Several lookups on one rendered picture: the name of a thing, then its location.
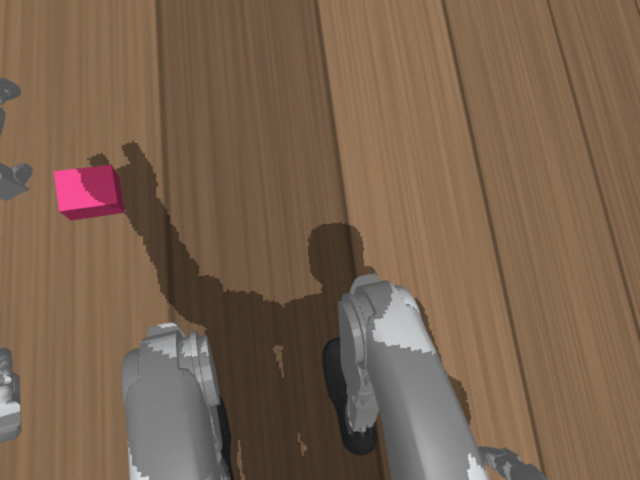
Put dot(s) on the right robot hand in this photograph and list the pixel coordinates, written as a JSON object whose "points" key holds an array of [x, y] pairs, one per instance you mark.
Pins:
{"points": [[509, 465]]}

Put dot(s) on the right robot foot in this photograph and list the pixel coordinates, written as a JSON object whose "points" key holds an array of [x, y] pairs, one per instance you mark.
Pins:
{"points": [[356, 442]]}

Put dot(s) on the left robot arm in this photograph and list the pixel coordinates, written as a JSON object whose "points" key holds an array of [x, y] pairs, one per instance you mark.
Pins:
{"points": [[10, 404]]}

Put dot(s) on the left robot hand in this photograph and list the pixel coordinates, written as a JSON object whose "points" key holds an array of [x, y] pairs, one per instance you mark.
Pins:
{"points": [[12, 180]]}

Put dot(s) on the small box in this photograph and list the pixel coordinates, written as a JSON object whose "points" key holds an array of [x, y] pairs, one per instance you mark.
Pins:
{"points": [[88, 192]]}

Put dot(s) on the left robot foot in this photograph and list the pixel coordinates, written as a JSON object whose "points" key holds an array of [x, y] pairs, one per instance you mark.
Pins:
{"points": [[226, 440]]}

